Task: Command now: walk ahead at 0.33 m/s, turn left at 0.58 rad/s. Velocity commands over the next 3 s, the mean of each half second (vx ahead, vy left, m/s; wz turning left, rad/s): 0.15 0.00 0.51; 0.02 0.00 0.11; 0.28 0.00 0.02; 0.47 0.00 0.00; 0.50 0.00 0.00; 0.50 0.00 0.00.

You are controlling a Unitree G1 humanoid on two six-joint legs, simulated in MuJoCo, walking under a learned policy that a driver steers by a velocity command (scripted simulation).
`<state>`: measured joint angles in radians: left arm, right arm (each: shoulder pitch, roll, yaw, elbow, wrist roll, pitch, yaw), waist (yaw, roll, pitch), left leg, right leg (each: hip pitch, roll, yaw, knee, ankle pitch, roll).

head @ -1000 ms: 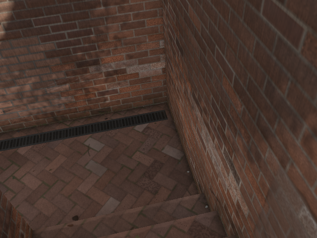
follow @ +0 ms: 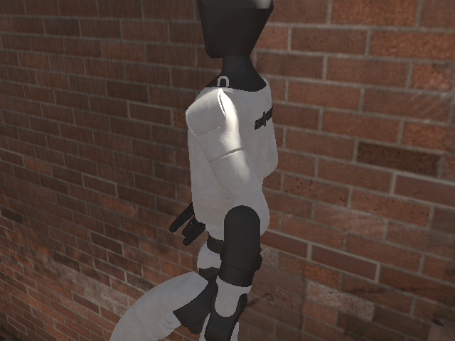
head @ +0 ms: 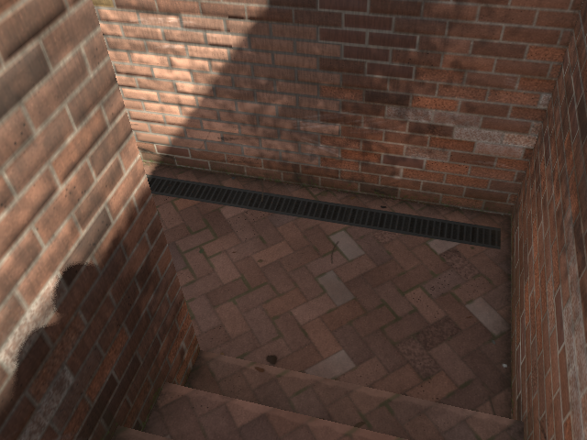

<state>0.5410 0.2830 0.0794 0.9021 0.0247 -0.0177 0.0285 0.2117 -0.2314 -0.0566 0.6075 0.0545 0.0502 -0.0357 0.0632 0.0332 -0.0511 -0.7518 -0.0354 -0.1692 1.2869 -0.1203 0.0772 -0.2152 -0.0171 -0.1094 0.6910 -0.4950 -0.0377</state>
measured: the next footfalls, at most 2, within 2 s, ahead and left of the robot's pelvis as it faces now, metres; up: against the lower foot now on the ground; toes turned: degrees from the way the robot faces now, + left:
left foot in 0.32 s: +0.26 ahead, +0.21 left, -0.19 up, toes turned +10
right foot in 0.86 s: +0.23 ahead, -0.04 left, -0.19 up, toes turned +23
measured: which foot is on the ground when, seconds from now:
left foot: up 0.00-0.30, down 0.32-1.00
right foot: down 0.00-0.32, up 0.34-0.84, down 0.86-1.00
